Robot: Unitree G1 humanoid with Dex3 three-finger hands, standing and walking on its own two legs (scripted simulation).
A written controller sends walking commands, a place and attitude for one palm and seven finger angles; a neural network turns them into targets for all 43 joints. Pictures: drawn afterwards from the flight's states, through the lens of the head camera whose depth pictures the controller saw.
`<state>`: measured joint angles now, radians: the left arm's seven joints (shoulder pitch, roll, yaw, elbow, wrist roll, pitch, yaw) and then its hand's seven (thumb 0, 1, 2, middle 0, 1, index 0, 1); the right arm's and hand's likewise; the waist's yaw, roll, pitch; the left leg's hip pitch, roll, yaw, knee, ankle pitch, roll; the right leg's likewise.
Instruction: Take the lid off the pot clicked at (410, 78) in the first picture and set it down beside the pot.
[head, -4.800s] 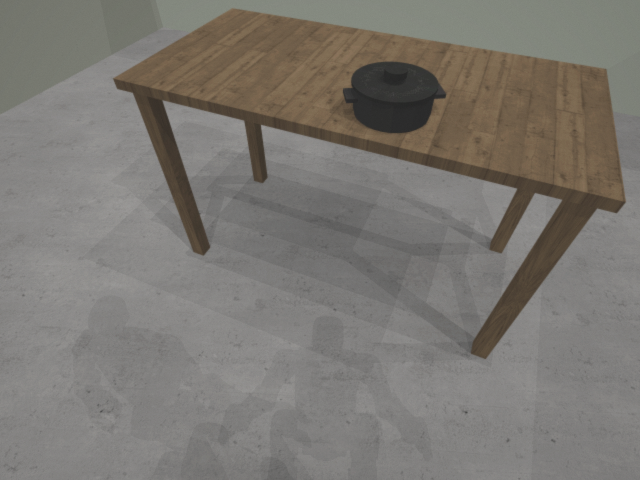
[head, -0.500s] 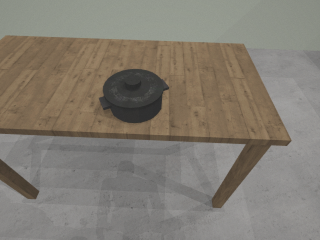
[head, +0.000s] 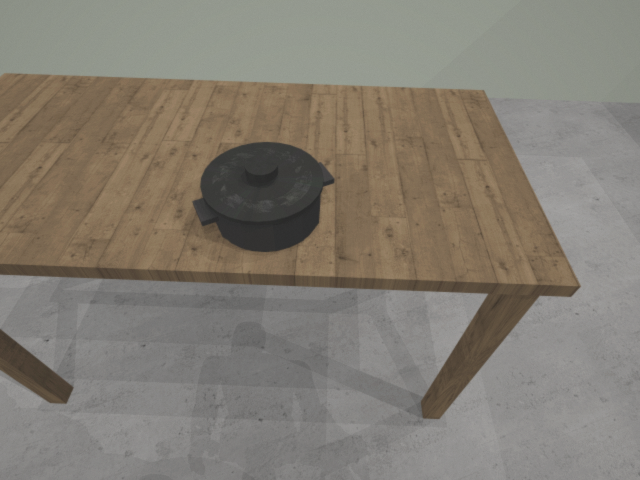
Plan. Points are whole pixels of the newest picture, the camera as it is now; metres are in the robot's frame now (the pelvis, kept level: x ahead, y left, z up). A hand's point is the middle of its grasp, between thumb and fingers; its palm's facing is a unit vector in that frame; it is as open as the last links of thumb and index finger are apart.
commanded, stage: look again from close up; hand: left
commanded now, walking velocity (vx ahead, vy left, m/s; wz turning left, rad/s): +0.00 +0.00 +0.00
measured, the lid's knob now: (261, 168) +0.54 +0.13 +0.09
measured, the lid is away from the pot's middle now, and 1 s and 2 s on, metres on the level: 0.00 0.00 0.00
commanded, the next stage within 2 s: shuffle to correct the standing spot in 0.44 s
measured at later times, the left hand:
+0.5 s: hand out of the picture +0.01 +0.16 -0.18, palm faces +0.02 -0.98 -0.18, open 7.3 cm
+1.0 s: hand out of the picture +0.03 +0.17 -0.19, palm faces +0.03 -0.99 -0.15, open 7.3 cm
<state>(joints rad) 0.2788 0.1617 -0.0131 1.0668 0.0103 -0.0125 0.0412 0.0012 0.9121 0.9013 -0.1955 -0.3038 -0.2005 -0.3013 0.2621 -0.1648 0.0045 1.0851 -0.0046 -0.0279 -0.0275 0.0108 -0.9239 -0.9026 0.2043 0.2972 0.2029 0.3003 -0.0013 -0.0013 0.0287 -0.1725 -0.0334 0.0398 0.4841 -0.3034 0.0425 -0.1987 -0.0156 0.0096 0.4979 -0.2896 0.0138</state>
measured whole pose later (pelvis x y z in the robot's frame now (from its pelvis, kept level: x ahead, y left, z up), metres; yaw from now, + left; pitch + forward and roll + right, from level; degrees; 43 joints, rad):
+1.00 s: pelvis +0.06 +0.00 -0.01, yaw +0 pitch +0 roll -1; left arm 0.33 0.16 0.03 1.10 0.02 0.00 0.02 0.00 0.91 0.90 -0.20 -0.30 -0.20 -0.30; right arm 0.33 -0.11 -0.01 1.09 -0.02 -0.08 -0.04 0.00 -0.91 -0.90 0.20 0.30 0.20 0.30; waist -0.01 -0.04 0.06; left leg -0.10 -0.02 0.05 0.51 -0.41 0.06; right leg -0.36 0.00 -0.02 1.01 -0.52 -0.04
